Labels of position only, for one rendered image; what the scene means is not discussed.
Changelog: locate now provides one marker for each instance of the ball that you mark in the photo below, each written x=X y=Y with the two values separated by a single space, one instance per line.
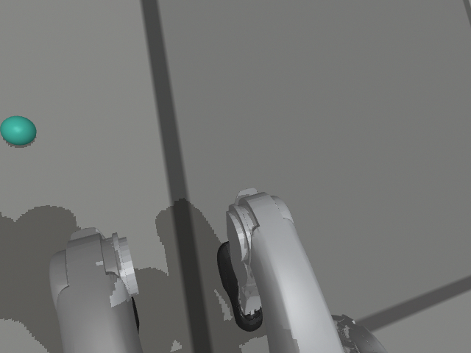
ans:
x=18 y=130

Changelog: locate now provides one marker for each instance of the right robot hand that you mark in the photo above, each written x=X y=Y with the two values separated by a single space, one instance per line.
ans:
x=362 y=340

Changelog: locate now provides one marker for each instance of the right robot foot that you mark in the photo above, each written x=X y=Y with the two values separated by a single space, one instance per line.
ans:
x=248 y=322

